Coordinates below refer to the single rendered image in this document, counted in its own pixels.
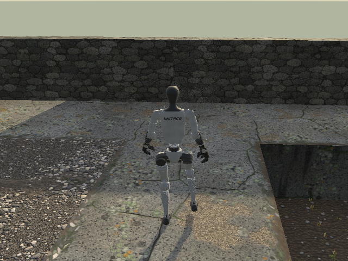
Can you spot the left robot thigh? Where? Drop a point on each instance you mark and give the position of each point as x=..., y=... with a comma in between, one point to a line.
x=163, y=170

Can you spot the right robot thigh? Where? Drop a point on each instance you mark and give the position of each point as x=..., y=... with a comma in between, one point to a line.
x=187, y=158

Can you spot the left robot hand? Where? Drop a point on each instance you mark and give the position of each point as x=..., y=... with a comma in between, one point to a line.
x=145, y=149

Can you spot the robot left forearm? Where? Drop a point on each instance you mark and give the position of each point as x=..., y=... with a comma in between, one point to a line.
x=147, y=141

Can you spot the robot thigh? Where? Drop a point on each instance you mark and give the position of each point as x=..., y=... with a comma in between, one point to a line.
x=163, y=170
x=187, y=158

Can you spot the robot right upper arm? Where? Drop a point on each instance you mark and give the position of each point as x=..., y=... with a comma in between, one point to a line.
x=193, y=123

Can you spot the right robot hand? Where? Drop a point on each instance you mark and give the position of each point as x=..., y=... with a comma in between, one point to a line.
x=206, y=155

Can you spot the robot right forearm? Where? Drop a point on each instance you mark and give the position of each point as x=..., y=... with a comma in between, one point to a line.
x=201, y=143

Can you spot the robot left upper arm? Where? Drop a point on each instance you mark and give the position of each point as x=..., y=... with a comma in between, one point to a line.
x=153, y=123

